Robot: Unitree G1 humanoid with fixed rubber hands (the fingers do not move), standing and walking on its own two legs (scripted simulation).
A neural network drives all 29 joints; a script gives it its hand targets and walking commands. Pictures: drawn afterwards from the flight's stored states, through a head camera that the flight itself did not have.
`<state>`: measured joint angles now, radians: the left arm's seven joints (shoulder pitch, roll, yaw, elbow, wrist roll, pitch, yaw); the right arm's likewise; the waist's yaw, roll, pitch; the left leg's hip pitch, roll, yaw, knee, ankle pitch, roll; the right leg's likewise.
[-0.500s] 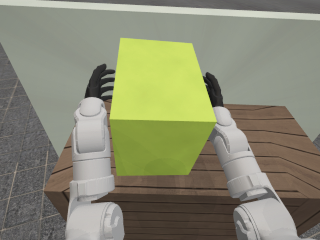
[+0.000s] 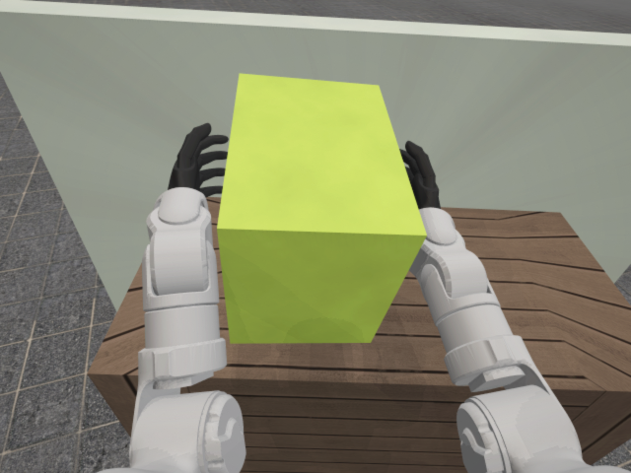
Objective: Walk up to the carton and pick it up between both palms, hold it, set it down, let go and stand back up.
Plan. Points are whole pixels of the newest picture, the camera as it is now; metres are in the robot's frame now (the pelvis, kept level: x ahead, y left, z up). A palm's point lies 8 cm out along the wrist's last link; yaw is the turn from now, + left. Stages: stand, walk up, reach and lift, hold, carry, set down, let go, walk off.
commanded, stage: hold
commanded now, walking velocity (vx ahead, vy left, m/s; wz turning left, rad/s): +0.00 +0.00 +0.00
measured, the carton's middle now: (306, 211) +0.39 +0.00 +0.17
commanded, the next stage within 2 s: none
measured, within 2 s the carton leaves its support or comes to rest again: neither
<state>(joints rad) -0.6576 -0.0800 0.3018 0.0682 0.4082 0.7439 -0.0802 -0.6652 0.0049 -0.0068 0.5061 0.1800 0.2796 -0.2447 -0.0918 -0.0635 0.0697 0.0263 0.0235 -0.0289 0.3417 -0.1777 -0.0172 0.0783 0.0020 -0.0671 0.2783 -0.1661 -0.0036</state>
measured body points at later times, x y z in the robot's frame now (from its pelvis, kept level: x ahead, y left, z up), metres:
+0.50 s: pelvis +0.01 +0.00 +0.00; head -0.04 +0.03 +0.45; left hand +0.37 +0.14 +0.21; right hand +0.37 -0.13 +0.19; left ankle +0.02 +0.13 -0.75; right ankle +0.01 -0.11 -0.75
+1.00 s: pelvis +0.00 +0.00 +0.00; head -0.05 +0.03 +0.45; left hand +0.38 +0.14 +0.22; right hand +0.37 -0.13 +0.20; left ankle +0.02 +0.13 -0.75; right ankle +0.01 -0.11 -0.75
